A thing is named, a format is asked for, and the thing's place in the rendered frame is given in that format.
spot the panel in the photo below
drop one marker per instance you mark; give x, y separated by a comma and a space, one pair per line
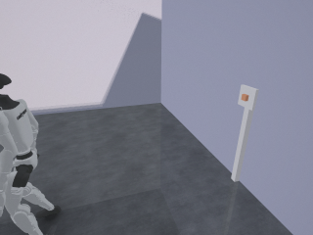
245, 128

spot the robot right shin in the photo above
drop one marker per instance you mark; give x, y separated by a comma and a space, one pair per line
37, 198

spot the button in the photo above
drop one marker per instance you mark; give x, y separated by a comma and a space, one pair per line
244, 97

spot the robot left upper arm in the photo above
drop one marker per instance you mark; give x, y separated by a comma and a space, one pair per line
6, 139

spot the right robot forearm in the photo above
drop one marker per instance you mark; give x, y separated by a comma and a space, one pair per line
34, 133

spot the robot right upper arm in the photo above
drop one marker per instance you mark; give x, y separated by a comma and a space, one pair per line
33, 122

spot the robot head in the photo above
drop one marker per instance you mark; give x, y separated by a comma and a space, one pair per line
6, 103

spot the left robot forearm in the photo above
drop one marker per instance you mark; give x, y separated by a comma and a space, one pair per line
6, 165

